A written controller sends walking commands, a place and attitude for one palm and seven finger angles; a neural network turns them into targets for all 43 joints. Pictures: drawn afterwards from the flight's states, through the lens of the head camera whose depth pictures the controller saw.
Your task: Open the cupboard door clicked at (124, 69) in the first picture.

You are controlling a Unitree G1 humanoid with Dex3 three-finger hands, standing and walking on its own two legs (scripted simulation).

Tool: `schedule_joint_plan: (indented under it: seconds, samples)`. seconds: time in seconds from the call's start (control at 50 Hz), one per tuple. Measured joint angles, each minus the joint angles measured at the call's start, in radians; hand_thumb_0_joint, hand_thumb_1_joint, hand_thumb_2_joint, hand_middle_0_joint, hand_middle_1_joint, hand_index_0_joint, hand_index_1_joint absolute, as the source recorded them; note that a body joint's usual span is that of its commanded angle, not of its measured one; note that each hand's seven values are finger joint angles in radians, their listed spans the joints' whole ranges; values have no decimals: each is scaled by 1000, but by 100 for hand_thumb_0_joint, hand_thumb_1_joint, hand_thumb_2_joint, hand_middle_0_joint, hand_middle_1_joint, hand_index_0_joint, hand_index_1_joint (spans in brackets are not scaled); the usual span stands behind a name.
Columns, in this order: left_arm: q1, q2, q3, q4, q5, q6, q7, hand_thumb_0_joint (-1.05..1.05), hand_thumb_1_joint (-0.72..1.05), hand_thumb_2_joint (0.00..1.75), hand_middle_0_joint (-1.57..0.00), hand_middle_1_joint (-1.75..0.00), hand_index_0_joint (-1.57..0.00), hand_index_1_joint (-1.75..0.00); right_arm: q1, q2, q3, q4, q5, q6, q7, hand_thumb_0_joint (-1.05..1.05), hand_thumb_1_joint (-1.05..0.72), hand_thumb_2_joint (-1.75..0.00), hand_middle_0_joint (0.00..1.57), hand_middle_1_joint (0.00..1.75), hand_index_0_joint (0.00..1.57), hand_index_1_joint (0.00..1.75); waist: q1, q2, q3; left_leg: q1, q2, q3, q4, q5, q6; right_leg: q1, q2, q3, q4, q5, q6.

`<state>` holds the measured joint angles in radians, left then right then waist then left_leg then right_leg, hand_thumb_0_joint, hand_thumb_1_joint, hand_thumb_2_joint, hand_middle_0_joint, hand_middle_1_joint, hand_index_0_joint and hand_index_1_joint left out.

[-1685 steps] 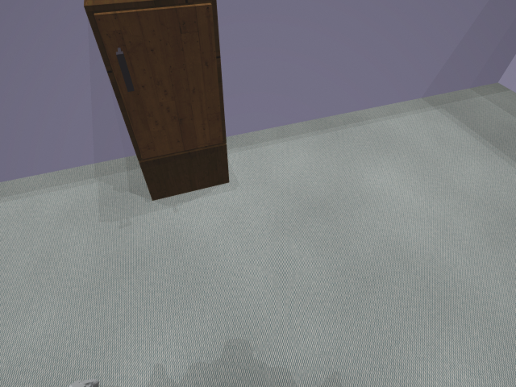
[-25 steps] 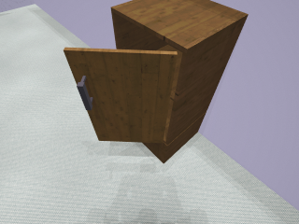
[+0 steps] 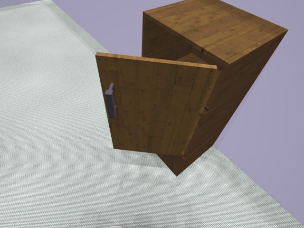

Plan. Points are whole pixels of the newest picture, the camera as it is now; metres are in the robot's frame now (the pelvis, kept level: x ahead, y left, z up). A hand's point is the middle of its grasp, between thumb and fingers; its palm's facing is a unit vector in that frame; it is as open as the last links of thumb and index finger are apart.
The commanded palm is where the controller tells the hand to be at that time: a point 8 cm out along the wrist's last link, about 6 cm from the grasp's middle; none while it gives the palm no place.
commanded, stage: come to a stop and stand still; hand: left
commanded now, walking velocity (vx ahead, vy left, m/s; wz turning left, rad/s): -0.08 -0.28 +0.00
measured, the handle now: (112, 101) +0.52 +0.19 -0.03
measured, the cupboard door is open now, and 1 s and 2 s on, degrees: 45 45 45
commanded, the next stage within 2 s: look again from close up in 0.76 s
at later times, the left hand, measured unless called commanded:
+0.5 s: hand out of the picture +0.05 +0.15 -0.15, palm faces +0.01 -0.97 -0.25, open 7.4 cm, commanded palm none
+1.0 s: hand out of the picture -0.03 +0.16 -0.16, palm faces +0.03 -0.98 -0.19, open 7.4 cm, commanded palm none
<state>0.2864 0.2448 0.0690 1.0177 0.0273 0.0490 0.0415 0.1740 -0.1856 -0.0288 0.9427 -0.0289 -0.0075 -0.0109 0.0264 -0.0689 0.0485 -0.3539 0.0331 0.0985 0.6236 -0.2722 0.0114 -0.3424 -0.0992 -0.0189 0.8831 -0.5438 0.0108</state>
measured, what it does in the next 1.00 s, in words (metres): steps on the spot: right foot, then left foot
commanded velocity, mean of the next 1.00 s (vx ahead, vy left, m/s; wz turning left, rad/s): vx -0.01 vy -0.03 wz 0.00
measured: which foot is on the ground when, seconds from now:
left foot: down 0.00-0.34, up 0.36-0.58, down 0.60-1.00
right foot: up 0.00-0.30, down 0.32-1.00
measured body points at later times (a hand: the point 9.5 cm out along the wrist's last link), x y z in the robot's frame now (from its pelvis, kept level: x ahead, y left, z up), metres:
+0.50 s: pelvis -0.02 -0.04 +0.01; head -0.01 -0.04 +0.46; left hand +0.05 +0.21 -0.13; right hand +0.00 -0.29 -0.14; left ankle -0.01 +0.08 -0.70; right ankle -0.03 -0.11 -0.72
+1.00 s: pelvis -0.04 -0.02 +0.02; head -0.05 -0.01 +0.47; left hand -0.03 +0.21 -0.14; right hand +0.02 -0.25 -0.13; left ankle -0.02 +0.06 -0.72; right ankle -0.03 -0.11 -0.72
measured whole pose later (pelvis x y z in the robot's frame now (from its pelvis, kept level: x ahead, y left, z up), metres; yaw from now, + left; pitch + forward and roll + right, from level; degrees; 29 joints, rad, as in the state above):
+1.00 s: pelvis -0.04 -0.02 +0.02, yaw +0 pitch -2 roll -1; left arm 0.32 0.17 -0.01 1.05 0.02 -0.01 0.04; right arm 0.21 -0.16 -0.01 1.08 -0.02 -0.01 -0.03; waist 0.01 -0.01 0.00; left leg -0.19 -0.02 0.08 0.44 -0.21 0.05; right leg -0.16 0.03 -0.09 0.41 -0.22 -0.04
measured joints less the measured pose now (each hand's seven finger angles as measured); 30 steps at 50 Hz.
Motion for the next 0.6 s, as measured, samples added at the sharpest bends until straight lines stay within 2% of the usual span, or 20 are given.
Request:
schedule_joint_plan:
  seconds: [0.06,0.16,0.22,0.28,0.32,0.36,0.42,0.48,0.54,0.6]
  samples:
    - [-21,6,-4,7,-3,-5,-5,0,91,90,-20,-30,-19,-30,4,26,17,21,-4,-3,-12,0,-91,-89,20,30,20,30,-4,4,-3,29,-4,-5,-59,30,4,-37,41,-4,76,47,-6]
    - [-37,-25,-13,-12,-3,5,-21,0,91,90,-20,-30,-19,-30,6,43,14,37,-4,1,-29,-1,-92,-89,20,30,21,30,-18,32,-9,58,4,6,-141,77,10,-50,81,-27,48,68,2]
    - [-50,-51,-18,-21,-3,10,-28,0,91,90,-20,-30,-19,-30,15,29,6,44,-8,6,-27,-1,-93,-89,20,30,21,30,-34,53,-9,57,13,10,-153,89,4,-25,88,-39,-28,68,-2]
    - [-62,-75,-23,-30,-5,-2,-29,0,91,90,-20,-30,-19,-30,37,14,-3,57,-8,13,-25,-1,-92,-89,20,30,21,30,-47,71,-12,43,19,8,-139,91,-7,39,89,-44,-186,122,-11]
    - [-61,-73,-34,-43,-1,-18,-20,0,91,90,-20,-30,-19,-30,58,9,-4,66,-4,19,-24,0,-92,-89,20,30,21,30,-46,66,-11,29,16,10,-103,78,-21,101,83,-39,-325,204,-18]
    - [-54,-73,-48,-69,6,-24,-17,0,92,90,-20,-30,-20,-30,74,-3,-10,64,-4,34,-17,0,-91,-89,20,30,21,30,-47,90,-1,1,27,-28,-30,7,-24,98,108,-55,-314,220,-48]
    - [-29,-69,-51,-102,4,-31,-10,0,92,90,-21,-30,-20,-30,103,-16,-24,52,-6,51,-10,0,-91,-89,20,30,21,30,-52,103,-11,-52,16,-88,150,-52,-9,103,135,-79,-323,224,-77]
    - [-18,-64,-43,-118,4,-34,-3,0,91,90,-21,-30,-20,-30,120,-25,-35,39,-2,51,-12,0,-91,-89,20,30,20,30,-56,101,-16,-53,11,-88,233,-87,-4,114,153,-92,-333,229,-93]
    - [-18,-56,-39,-126,5,-36,-1,0,91,90,-21,-30,-20,-30,116,-27,-37,33,3,45,-19,0,-91,-89,20,30,20,30,-54,94,-13,-8,7,-72,169,-107,-2,118,165,-102,-328,226,-101]
    - [-26,-47,-42,-119,0,-38,-2,0,90,90,-21,-30,-20,-30,98,-26,-31,36,6,35,-23,0,-91,-89,20,30,20,30,-53,93,-11,58,6,-72,43,-71,9,120,178,-117,-320,221,-99]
